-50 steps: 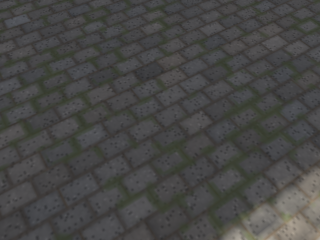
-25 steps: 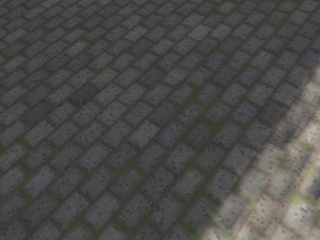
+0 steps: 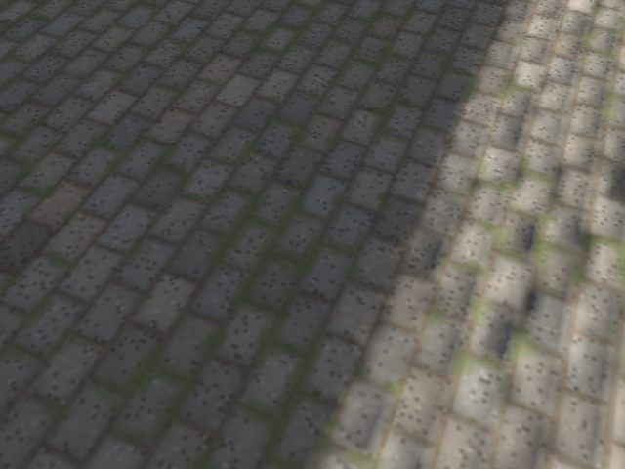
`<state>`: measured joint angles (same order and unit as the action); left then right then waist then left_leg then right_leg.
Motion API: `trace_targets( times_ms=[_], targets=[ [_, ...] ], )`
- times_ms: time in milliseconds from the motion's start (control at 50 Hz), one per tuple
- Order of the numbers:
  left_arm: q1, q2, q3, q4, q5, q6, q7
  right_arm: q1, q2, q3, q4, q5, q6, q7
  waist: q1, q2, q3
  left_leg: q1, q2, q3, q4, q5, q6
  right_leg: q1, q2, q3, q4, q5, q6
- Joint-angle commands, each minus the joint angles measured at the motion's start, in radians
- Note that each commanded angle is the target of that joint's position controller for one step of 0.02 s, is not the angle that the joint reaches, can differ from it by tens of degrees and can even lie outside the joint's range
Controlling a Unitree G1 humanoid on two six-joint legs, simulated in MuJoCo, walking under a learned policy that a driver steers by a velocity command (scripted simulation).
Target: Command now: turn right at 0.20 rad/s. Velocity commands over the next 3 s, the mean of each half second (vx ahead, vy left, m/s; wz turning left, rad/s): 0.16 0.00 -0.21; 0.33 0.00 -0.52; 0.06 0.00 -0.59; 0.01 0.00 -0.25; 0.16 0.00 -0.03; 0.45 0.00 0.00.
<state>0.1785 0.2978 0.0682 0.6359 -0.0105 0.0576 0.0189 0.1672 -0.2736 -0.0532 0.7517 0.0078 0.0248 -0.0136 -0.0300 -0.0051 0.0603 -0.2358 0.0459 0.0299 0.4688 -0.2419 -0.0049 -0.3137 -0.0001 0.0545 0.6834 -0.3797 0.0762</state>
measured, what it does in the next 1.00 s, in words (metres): walks ahead, turning right: right foot, then left foot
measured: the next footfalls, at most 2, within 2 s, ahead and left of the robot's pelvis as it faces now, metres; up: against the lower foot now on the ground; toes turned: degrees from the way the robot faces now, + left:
right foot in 0.04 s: +0.03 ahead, -0.14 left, +0.00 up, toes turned +2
left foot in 0.44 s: +0.10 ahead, +0.10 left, +0.00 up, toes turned -3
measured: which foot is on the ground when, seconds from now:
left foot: down 0.00-0.20, up 0.22-0.42, down 0.44-0.90, up 0.92-1.00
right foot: up 0.00-0.02, down 0.04-0.44, up 0.46-0.88, down 0.90-1.00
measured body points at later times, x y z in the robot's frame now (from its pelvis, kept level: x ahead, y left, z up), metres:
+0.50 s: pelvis +0.06 +0.01 -0.01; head +0.07 +0.03 +0.44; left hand +0.17 +0.28 -0.13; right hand +0.14 -0.29 -0.10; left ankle +0.06 +0.10 -0.74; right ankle -0.01 -0.13 -0.71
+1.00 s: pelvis +0.26 -0.05 -0.02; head +0.31 -0.07 +0.42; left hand +0.55 +0.11 -0.11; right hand +0.22 -0.34 -0.14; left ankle +0.15 +0.13 -0.63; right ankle +0.34 -0.14 -0.74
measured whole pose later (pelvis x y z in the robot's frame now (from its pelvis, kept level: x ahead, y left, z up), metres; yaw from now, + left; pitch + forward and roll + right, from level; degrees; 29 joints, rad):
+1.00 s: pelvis +0.26 -0.05 -0.02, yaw -23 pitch +1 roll +0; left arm 0.10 0.30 0.06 0.60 0.00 -0.03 -0.04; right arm 0.28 -0.30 -0.03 0.77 0.00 -0.05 -0.02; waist -0.03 -0.01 0.09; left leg -0.31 0.00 0.00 1.27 -0.53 -0.03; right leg -0.48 0.10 -0.03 0.57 -0.12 -0.11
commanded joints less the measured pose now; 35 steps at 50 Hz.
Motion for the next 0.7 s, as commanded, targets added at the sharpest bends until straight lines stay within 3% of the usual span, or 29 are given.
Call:
trace_targets(
  times_ms=[20, 40, 60, 80, 100, 120, 160, 180, 200, 220, 260, 300, 340, 360, 400, 420, 440, 460, 480, 500, 520, 580, 620, 700],
  targets=[
    [0.04, 0.083, 0.02, -0.038, 0.006, -0.018, -0.005, -0.001, -0.163, -0.034, -0.036, 0.022, -0.012, 0.002, 0.03, 0.17, -0.115, 0.063, 0.172, -0.155, -0.056, 0.355, 0.162, 0.17, 0.027, -0.062, -0.365, 0.236, -0.05],
    [0.044, 0.119, 0.023, -0.044, 0.011, -0.017, 0.0, 0.039, -0.137, -0.022, -0.022, 0.007, -0.025, 0.008, 0.018, 0.104, -0.143, -0.014, 0.145, -0.132, -0.026, 0.254, 0.09, 0.295, -0.044, 0.032, -0.366, 0.368, -0.082],
    [0.056, 0.199, 0.035, -0.057, 0.021, -0.012, 0.012, 0.062, -0.084, -0.001, -0.037, -0.042, -0.042, 0.021, -0.02, -0.126, -0.197, -0.117, 0.054, -0.037, 0.113, -0.003, 0.006, 0.394, -0.228, 0.227, -0.306, 0.671, -0.149],
    [-0.011, 0.134, 0.014, -0.047, 0.037, -0.02, 0.003, 0.019, -0.066, 0.005, -0.048, -0.033, -0.044, 0.014, -0.018, -0.216, -0.175, -0.065, 0.023, -0.027, 0.056, -0.163, -0.034, 0.209, -0.266, 0.243, -0.313, 0.537, -0.256],
    [-0.069, 0.085, 0.002, -0.062, 0.037, -0.032, -0.007, -0.011, -0.108, -0.001, -0.041, -0.032, -0.04, 0.009, -0.012, -0.15, -0.131, -0.022, 0.024, -0.022, 0.041, -0.085, -0.053, 0.169, -0.197, 0.2, -0.328, 0.384, -0.244],
    [-0.067, 0.063, -0.004, -0.044, 0.041, -0.041, -0.01, -0.033, -0.107, 0.0, -0.037, -0.034, -0.04, 0.009, -0.004, -0.145, -0.126, -0.011, 0.019, -0.022, 0.011, 0.012, -0.057, 0.169, -0.148, 0.165, -0.326, 0.297, -0.198],
    [-0.05, 0.091, 0.0, -0.027, 0.036, -0.054, -0.013, -0.011, -0.137, -0.005, -0.019, -0.031, -0.029, 0.001, 0.007, -0.131, -0.083, 0.015, 0.027, -0.029, -0.009, 0.09, -0.06, 0.125, -0.114, 0.147, -0.335, 0.251, -0.159],
    [-0.023, 0.083, -0.005, -0.014, 0.034, -0.054, -0.01, 0.0, -0.127, -0.002, -0.01, -0.027, -0.029, 0.002, 0.009, -0.117, -0.087, 0.025, 0.013, -0.009, 0.001, 0.041, -0.056, 0.122, -0.099, 0.141, -0.345, 0.15, -0.152],
    [-0.004, 0.091, -0.004, -0.004, 0.031, -0.051, -0.007, 0.001, -0.116, 0.0, -0.002, -0.019, -0.03, 0.002, 0.021, -0.118, -0.075, 0.003, -0.013, 0.022, 0.034, -0.033, -0.052, 0.122, -0.096, 0.155, -0.362, -0.002, -0.162],
    [0.024, 0.125, 0.007, 0.003, 0.023, -0.046, -0.004, -0.008, -0.117, -0.001, 0.0, -0.011, -0.033, 0.001, 0.045, -0.135, -0.044, -0.065, -0.041, 0.052, 0.095, -0.107, -0.046, 0.124, -0.121, 0.204, -0.397, -0.178, -0.193],
    [0.087, 0.168, 0.019, 0.021, 0.01, -0.047, 0.0, -0.058, -0.117, -0.005, -0.022, 0.003, -0.051, 0.001, 0.085, -0.173, 0.047, -0.211, -0.044, 0.035, 0.209, -0.206, -0.015, 0.107, -0.211, 0.37, -0.481, -0.363, -0.275],
    [0.113, 0.155, 0.018, 0.035, 0.002, -0.066, 0.003, -0.072, -0.127, -0.015, -0.041, 0.013, -0.082, 0.011, 0.085, -0.199, 0.066, -0.332, -0.005, -0.044, 0.336, -0.306, 0.027, 0.16, -0.275, 0.486, -0.501, -0.304, -0.33],
    [0.084, 0.136, 0.016, 0.029, -0.012, -0.077, 0.003, -0.055, -0.129, -0.017, -0.041, 0.021, -0.111, 0.03, 0.06, -0.156, 0.041, -0.338, 0.013, -0.071, 0.285, -0.314, 0.059, 0.201, -0.269, 0.472, -0.485, -0.216, -0.33],
    [0.051, 0.136, 0.017, 0.022, -0.017, -0.076, 0.001, -0.04, -0.121, -0.015, -0.032, 0.02, -0.122, 0.038, 0.042, -0.134, 0.023, -0.264, 0.004, -0.059, 0.199, -0.26, 0.063, 0.177, -0.238, 0.427, -0.472, -0.155, -0.313],
    [-0.03, 0.142, 0.021, 0.005, -0.022, -0.065, -0.001, 0.077, -0.111, -0.02, 0.022, 0.008, -0.132, 0.045, -0.037, -0.109, -0.036, 0.045, -0.047, 0.008, -0.01, 0.042, 0.046, 0.035, -0.146, 0.308, -0.414, -0.037, -0.263],
    [-0.033, 0.114, 0.016, 0.002, -0.015, -0.064, -0.001, 0.158, -0.121, -0.028, 0.053, -0.001, -0.129, 0.042, -0.069, -0.084, -0.073, 0.215, -0.056, 0.013, -0.018, 0.103, 0.026, -0.06, -0.096, 0.266, -0.344, -0.025, -0.231],
    [-0.053, 0.048, -0.001, -0.007, -0.007, -0.068, -0.003, 0.276, -0.157, -0.04, 0.074, -0.005, -0.126, 0.032, -0.116, 0.007, -0.101, 0.372, 0.046, -0.101, -0.053, 0.022, 0.041, -0.199, -0.021, 0.195, -0.161, -0.06, -0.175],
    [-0.054, -0.008, -0.016, -0.054, -0.011, -0.08, 0.001, 0.349, -0.27, -0.062, 0.068, -0.016, -0.123, 0.024, -0.127, 0.263, -0.122, 0.442, 0.287, -0.479, -0.224, -0.265, 0.14, -0.385, 0.094, 0.066, 0.157, -0.176, -0.108],
    [-0.016, 0.073, 0.006, -0.055, -0.025, -0.093, 0.004, 0.3, -0.252, -0.057, 0.054, -0.02, -0.126, 0.025, -0.091, 0.231, -0.067, 0.35, 0.389, -0.68, -0.299, -0.462, 0.231, -0.461, 0.049, 0.128, 0.35, -0.217, -0.1],
    [0.02, 0.105, 0.019, -0.032, -0.033, -0.101, -0.001, 0.222, -0.191, -0.039, 0.033, -0.008, -0.13, 0.019, -0.051, 0.173, 0.022, 0.314, 0.365, -0.612, -0.31, -0.508, 0.217, -0.525, 0.0, 0.149, 0.426, -0.121, -0.109],
    [0.045, 0.103, 0.022, -0.005, -0.032, -0.103, -0.005, 0.18, -0.16, -0.031, 0.022, -0.007, -0.133, 0.015, -0.03, 0.15, 0.052, 0.298, 0.315, -0.503, -0.313, -0.418, 0.177, -0.532, -0.019, 0.139, 0.443, -0.03, -0.114],
    [0.038, 0.071, 0.024, 0.022, -0.025, -0.108, -0.022, 0.164, -0.122, -0.021, 0.022, -0.023, -0.132, 0.006, -0.026, 0.121, 0.037, 0.277, 0.213, -0.203, -0.307, 0.021, 0.104, -0.487, -0.054, 0.105, 0.432, 0.172, -0.112],
    [0.029, 0.049, 0.02, 0.016, -0.022, -0.104, -0.032, 0.185, -0.118, -0.02, 0.028, -0.025, -0.133, 0.005, -0.03, 0.102, 0.015, 0.273, 0.19, -0.094, -0.302, 0.199, 0.107, -0.484, -0.058, 0.073, 0.43, 0.239, -0.096],
    [-0.075, 0.017, 0.004, -0.047, -0.021, -0.105, -0.045, 0.185, -0.138, -0.021, 0.034, -0.024, -0.12, -0.001, -0.041, 0.08, 0.053, 0.22, 0.168, 0.042, -0.338, 0.332, 0.116, -0.455, -0.065, 0.004, 0.208, 0.368, -0.071]
  ],
)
